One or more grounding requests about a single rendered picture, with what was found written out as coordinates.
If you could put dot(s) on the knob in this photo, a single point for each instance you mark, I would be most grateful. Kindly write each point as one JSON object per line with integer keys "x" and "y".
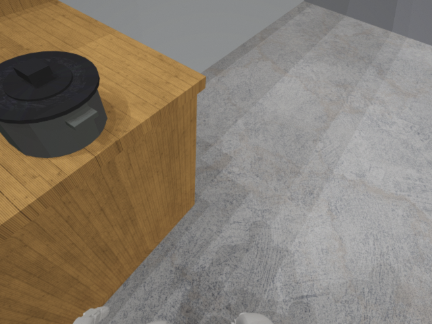
{"x": 33, "y": 70}

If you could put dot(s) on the table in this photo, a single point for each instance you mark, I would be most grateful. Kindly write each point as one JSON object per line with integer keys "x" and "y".
{"x": 74, "y": 228}

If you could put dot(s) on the lid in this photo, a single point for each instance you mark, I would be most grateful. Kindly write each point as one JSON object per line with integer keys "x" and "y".
{"x": 74, "y": 81}

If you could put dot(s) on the pot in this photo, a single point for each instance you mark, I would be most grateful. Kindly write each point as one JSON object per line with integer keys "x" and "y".
{"x": 60, "y": 136}

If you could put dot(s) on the left robot hand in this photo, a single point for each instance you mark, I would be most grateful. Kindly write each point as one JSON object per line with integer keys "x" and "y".
{"x": 93, "y": 316}

